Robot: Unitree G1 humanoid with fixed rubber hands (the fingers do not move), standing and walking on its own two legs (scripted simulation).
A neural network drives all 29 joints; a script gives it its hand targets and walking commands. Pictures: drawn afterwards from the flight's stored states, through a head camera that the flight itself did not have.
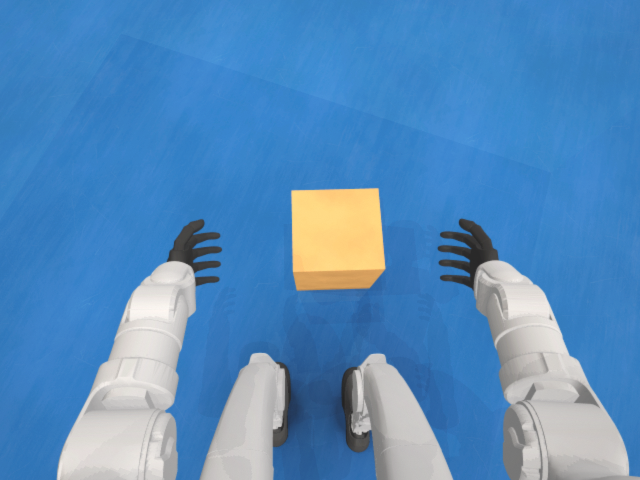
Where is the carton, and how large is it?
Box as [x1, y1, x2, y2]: [291, 188, 384, 290]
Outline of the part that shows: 377,188 291,191 293,274 297,290 369,287 384,269 384,258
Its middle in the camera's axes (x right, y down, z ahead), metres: +0.04 +0.00 +1.02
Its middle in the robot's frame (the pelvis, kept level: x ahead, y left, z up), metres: +0.53 -0.05 -0.56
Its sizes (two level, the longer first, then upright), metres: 0.210 0.200 0.250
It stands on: the floor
